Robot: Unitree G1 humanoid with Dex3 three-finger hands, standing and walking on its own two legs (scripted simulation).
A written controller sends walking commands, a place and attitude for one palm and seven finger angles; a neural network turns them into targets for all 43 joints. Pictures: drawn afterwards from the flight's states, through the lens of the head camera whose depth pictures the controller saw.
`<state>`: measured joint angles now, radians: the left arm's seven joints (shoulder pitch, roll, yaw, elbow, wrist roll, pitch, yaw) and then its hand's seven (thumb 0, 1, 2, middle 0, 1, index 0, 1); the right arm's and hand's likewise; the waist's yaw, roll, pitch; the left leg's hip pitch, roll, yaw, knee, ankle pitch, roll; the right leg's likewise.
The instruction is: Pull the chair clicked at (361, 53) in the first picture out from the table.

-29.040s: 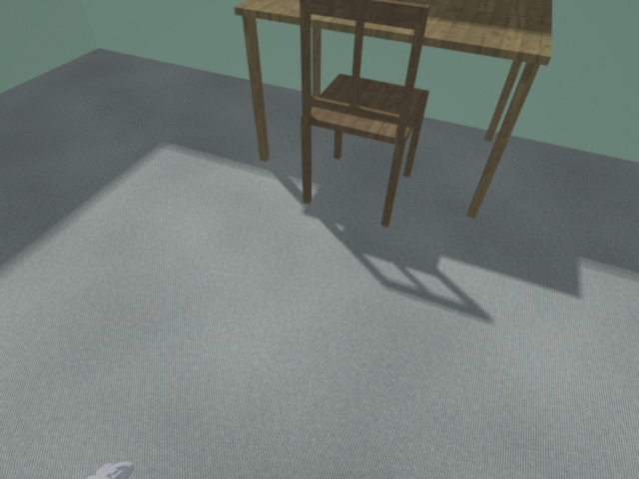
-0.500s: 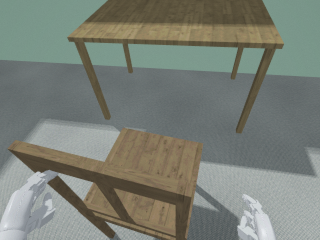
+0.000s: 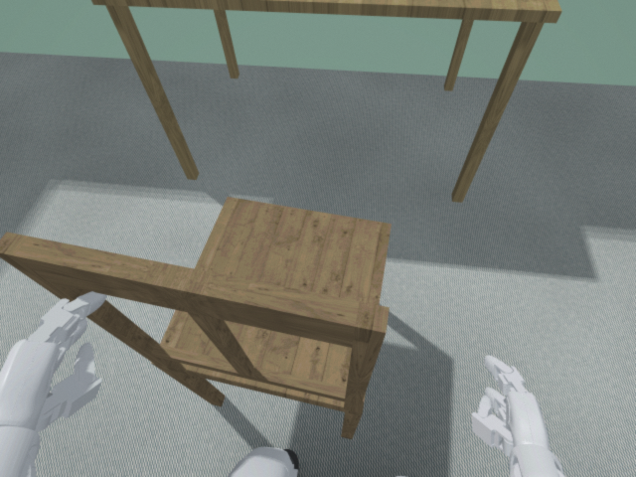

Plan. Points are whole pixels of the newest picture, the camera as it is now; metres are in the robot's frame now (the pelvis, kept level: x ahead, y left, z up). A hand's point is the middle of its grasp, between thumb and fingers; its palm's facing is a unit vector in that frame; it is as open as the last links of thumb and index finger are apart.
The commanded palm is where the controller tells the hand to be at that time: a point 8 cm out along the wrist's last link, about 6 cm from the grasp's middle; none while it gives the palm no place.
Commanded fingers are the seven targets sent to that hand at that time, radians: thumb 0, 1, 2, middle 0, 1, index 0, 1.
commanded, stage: step back with the hand held close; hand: left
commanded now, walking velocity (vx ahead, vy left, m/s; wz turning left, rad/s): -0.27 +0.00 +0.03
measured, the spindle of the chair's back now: (226, 343) +0.27 +0.18 -0.08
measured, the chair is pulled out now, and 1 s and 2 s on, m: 0.66 0.67 0.67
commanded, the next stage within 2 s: stop stepping back and stand still in 0.60 s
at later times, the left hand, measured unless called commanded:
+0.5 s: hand out of the picture +0.12 +0.31 +0.11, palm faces +0.42 -0.81 -0.42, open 7.4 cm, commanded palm +0.05 +0.35 +0.18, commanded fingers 0.00 0.90 0.90 -0.20 -0.30 -0.20 -0.30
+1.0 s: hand out of the picture +0.03 +0.30 +0.13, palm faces +0.47 -0.82 -0.33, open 7.4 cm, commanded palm -0.04 +0.35 +0.18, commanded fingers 0.00 0.90 0.90 -0.20 -0.30 -0.20 -0.30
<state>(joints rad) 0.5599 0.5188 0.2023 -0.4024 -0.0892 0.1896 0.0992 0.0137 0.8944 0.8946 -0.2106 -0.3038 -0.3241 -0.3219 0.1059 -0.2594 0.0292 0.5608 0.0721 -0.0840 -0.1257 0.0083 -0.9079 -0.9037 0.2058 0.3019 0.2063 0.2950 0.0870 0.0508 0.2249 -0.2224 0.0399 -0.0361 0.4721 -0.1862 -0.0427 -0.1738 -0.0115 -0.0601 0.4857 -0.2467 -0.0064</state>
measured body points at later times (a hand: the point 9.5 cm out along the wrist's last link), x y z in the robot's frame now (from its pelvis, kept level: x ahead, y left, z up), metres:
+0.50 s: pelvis -0.09 +0.05 -0.01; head -0.09 +0.05 +0.44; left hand +0.09 +0.35 +0.13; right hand +0.06 -0.19 -0.10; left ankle -0.02 +0.16 -0.74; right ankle -0.03 -0.11 -0.72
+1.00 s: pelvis -0.16 +0.04 -0.01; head -0.19 +0.04 +0.44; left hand +0.00 +0.34 +0.15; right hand +0.00 -0.22 -0.08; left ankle -0.19 +0.18 -0.74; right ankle -0.11 -0.11 -0.74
